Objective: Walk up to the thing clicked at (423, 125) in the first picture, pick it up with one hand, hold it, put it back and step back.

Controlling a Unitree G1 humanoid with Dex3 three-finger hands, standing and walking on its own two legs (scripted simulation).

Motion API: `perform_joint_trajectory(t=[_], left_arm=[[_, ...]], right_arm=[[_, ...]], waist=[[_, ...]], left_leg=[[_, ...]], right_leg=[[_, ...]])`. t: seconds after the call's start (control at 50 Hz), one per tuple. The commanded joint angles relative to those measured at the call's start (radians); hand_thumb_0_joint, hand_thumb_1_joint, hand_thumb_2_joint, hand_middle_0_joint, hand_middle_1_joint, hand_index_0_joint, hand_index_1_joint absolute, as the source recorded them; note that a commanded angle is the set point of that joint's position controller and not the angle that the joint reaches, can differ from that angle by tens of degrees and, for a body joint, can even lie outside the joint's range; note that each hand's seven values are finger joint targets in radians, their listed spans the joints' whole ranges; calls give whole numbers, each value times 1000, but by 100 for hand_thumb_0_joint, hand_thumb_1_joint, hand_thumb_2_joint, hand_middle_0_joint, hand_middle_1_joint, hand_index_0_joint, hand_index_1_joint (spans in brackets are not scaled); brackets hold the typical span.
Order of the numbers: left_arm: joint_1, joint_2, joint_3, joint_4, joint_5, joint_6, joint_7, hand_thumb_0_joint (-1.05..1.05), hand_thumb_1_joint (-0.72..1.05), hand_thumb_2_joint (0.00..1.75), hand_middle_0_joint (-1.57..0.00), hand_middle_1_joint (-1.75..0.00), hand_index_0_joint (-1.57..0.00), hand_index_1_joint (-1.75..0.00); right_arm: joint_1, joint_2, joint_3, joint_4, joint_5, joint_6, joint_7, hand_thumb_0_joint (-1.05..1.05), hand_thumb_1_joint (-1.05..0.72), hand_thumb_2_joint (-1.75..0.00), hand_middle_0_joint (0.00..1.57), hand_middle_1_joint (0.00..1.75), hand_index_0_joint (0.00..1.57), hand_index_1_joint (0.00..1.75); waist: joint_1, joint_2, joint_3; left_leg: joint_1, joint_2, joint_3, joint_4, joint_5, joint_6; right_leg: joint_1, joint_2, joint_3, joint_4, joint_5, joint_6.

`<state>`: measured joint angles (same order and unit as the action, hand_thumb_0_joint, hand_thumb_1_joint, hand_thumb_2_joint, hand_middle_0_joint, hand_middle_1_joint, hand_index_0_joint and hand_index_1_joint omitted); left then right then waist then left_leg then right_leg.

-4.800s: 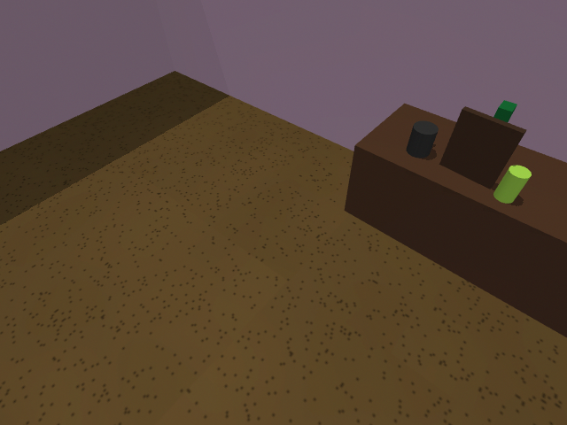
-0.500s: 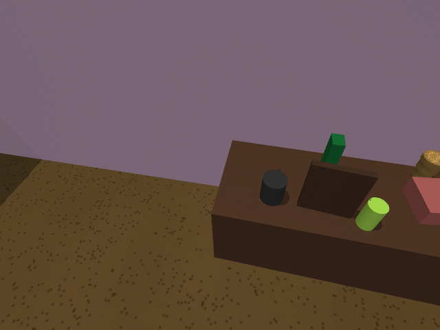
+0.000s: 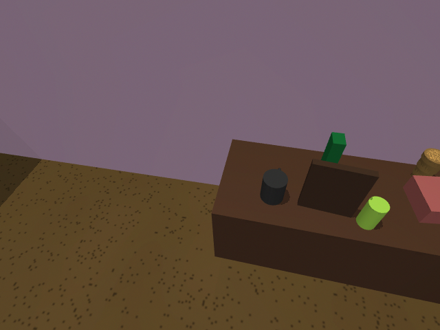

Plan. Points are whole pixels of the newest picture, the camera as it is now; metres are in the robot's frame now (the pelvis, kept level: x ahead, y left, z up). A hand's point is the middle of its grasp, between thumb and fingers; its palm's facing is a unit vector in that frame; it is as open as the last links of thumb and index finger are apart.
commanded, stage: stand
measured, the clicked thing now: (274, 184) +0.68 -0.19 -0.33
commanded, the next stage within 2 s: none
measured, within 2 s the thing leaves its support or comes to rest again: neither
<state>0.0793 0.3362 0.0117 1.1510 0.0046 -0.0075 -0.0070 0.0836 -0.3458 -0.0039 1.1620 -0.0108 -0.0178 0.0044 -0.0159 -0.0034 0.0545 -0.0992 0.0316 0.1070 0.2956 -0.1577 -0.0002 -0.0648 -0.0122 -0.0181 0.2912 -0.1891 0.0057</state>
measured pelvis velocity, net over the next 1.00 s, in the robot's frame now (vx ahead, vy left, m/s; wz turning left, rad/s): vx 0.00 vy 0.00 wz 0.02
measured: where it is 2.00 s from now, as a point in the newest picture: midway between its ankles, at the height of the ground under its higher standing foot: outside the picture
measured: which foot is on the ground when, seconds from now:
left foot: down 0.00-1.00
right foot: down 0.00-1.00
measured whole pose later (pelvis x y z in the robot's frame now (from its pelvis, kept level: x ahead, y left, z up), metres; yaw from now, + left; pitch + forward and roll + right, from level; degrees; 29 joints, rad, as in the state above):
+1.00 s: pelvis +0.00 +0.00 +0.00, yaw +1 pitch -2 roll +0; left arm 0.11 0.35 0.00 1.14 0.01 -0.01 0.00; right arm 0.10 -0.35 0.01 1.16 -0.01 -0.02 0.01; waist -0.01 0.00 0.04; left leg -0.10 0.02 0.09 0.29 -0.15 0.00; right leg -0.06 -0.02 -0.03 0.29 -0.19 0.01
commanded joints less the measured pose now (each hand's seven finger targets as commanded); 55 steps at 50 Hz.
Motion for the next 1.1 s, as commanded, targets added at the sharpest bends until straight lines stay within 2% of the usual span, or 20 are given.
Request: perform_joint_trajectory(t=[0.0, 0.18, 0.22, 0.34, 0.42, 0.5, 0.54, 0.68, 0.92, 1.0, 1.08], left_arm=[[-35, 215, 28, -62, 1, -24, 17, 0, 90, 90, -20, -30, -20, -30], [-33, 222, 22, -60, 0, -25, 18, 0, 90, 90, -20, -30, -20, -30], [-32, 221, 22, -64, 2, -24, 18, 0, 90, 90, -20, -30, -20, -30], [-26, 225, 22, -63, -1, -25, 16, 0, 90, 90, -20, -30, -20, -30], [-21, 223, 20, -63, 3, -25, 15, 0, 90, 90, -20, -30, -20, -30], [-23, 230, 21, -66, 1, -26, 16, 0, 90, 90, -20, -30, -20, -30], [-11, 216, 15, -63, 3, -26, 15, 0, 90, 90, -20, -30, -20, -30], [-6, 225, 18, -61, 4, -25, 17, 0, 90, 90, -20, -30, -20, -30], [-1, 224, 19, -65, 5, -26, 16, 0, 90, 90, -20, -30, -20, -30], [-4, 228, 21, -68, 4, -25, 17, 0, 90, 90, -20, -30, -20, -30], [2, 224, 18, -70, 5, -26, 18, 0, 90, 90, -20, -30, -20, -30]], right_arm=[[-51, -209, -34, -64, 2, -19, -13, 0, -90, -90, 20, 30, 20, 30], [-48, -202, -29, -63, 0, -15, -8, 0, -90, -90, 20, 30, 20, 30], [-43, -209, -31, -63, -1, -16, -9, 0, -90, -90, 20, 30, 20, 30], [-39, -204, -29, -61, 0, -18, -6, 0, -90, -90, 20, 30, 20, 30], [-38, -208, -29, -62, -1, -18, -8, 0, -90, -90, 20, 30, 20, 30], [-29, -205, -28, -61, -1, -18, -9, 0, -90, -90, 20, 30, 20, 30], [-35, -214, -29, -61, 1, -19, -9, 0, -90, -90, 20, 30, 20, 30], [-27, -207, -27, -63, 0, -16, -9, 0, -90, -90, 20, 30, 20, 30], [-30, -216, -32, -68, 0, -20, -9, 0, -90, -90, 20, 30, 20, 30], [-20, -212, -30, -67, -1, -17, -10, 0, -90, -90, 20, 30, 20, 30], [-25, -215, -31, -69, 0, -17, -10, 0, -90, -90, 20, 30, 20, 30]], waist=[[8, 5, -100], [6, -19, -72], [5, 4, -75], [7, 4, -81], [7, 11, -84], [9, -2, -90], [12, 14, -80], [10, 1, -68], [14, 4, -86], [11, 1, -80], [12, 10, -90]], left_leg=[[64, 136, -123, -37, 194, 7], [45, 132, -130, -50, 115, 9], [45, 130, -128, -53, 89, 9], [43, 131, -134, -54, 118, 10], [43, 129, -133, -51, 94, 12], [51, 134, -136, -46, 135, 11], [44, 130, -136, -44, 125, 12], [33, 127, -139, -49, 103, 11], [59, 134, -141, -42, 152, 14], [46, 130, -138, -45, 121, 15], [55, 132, -138, -39, 142, 15]], right_leg=[[-27, -129, 88, -39, 211, -20], [-52, -130, 90, -57, 141, -19], [-55, -131, 96, -58, 123, -22], [-49, -131, 94, -53, 127, -24], [-51, -133, 97, -58, 118, -25], [-48, -133, 95, -46, 135, -27], [-52, -132, 92, -53, 133, -23], [-57, -132, 90, -58, 120, -22], [-51, -134, 88, -48, 144, -26], [-44, -136, 91, -54, 135, -26], [-44, -135, 88, -53, 152, -25]])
